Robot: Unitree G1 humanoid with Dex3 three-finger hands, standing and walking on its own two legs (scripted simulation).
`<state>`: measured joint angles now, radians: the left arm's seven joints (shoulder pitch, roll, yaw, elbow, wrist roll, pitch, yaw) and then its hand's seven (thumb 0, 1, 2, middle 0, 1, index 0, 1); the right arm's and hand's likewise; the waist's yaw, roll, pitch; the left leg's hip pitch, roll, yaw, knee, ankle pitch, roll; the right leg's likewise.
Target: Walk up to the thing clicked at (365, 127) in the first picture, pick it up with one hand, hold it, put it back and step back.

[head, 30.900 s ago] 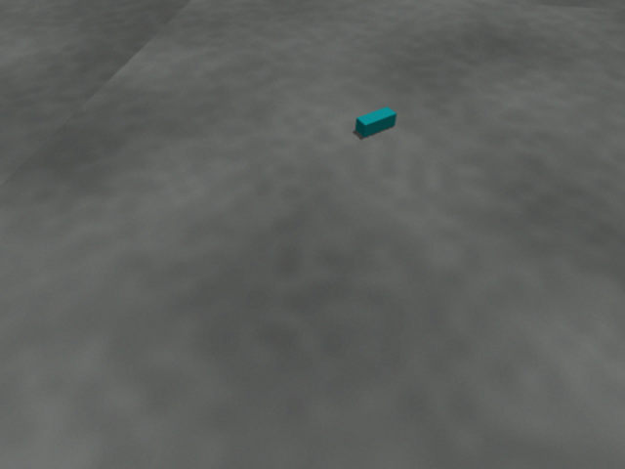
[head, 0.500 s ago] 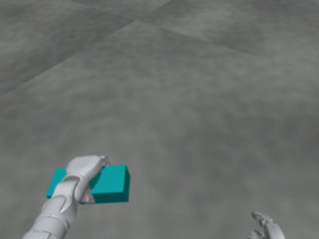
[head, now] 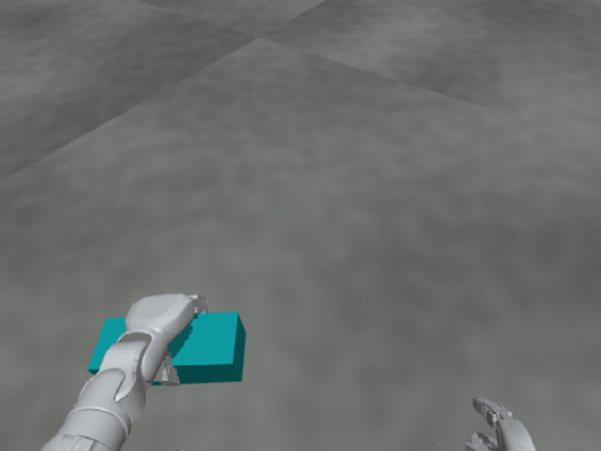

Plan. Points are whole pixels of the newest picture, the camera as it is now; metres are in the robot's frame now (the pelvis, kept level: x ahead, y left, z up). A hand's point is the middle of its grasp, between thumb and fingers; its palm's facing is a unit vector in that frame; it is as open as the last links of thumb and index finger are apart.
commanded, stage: hold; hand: left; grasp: from above
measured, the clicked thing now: (173, 349) +0.29 +0.23 -0.08
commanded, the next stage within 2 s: crouch in 0.22 s
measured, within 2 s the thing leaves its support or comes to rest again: neither
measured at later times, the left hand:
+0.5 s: hand (168, 346) +0.29 +0.22 -0.06, palm faces -0.48 -0.05 -0.88, open 11.0 cm
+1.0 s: hand (202, 366) +0.34 +0.24 -0.28, palm faces -0.42 +0.05 -0.91, open 11.0 cm
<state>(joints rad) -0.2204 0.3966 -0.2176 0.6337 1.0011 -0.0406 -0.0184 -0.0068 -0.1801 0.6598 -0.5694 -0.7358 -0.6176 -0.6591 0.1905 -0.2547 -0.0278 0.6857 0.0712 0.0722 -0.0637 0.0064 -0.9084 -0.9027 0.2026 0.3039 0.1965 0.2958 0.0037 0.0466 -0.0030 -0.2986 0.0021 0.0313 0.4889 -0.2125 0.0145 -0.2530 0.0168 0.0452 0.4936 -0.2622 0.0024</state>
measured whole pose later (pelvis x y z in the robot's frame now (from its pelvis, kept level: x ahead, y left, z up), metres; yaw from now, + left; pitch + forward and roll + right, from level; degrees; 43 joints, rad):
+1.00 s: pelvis -0.06 +0.01 -0.17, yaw +0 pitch +27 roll -3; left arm -0.63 0.44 -0.08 1.17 1.20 -0.12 0.34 -0.01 -0.17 0.65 -0.56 -0.74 -0.60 -0.67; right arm 0.26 -0.28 -0.07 0.73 -0.03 0.02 -0.02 0.00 -0.90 -0.90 0.20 0.30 0.20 0.30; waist -0.11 0.04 -0.19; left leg -1.43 0.02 -0.01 1.47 -0.51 0.03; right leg -1.35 0.04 -0.01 1.46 -0.58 0.01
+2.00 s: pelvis -0.07 +0.00 -0.39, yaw -7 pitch +37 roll -8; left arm -0.89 0.69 0.11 1.38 1.29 -0.24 0.42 -0.01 -0.13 0.63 -0.52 -0.77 -0.57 -0.69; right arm 0.15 -0.25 0.01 0.77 -0.14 -0.05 0.13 0.00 -0.91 -0.90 0.20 0.30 0.20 0.30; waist -0.19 -0.01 -0.08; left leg -2.23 0.05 -0.10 2.24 -0.66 0.02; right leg -2.12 0.08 -0.10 2.20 -0.73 0.01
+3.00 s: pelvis -0.07 +0.00 -0.46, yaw -12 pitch +30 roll -10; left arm -0.92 0.86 0.16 1.52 1.27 -0.26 0.47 -0.01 -0.14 0.64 -0.54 -0.75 -0.58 -0.68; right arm 0.08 -0.27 0.17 0.74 -0.20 -0.09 0.14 0.00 -0.91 -0.90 0.20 0.30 0.20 0.30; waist -0.25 -0.09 0.07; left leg -2.37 0.06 -0.20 2.50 -0.68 0.01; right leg -2.24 0.11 -0.19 2.41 -0.72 0.01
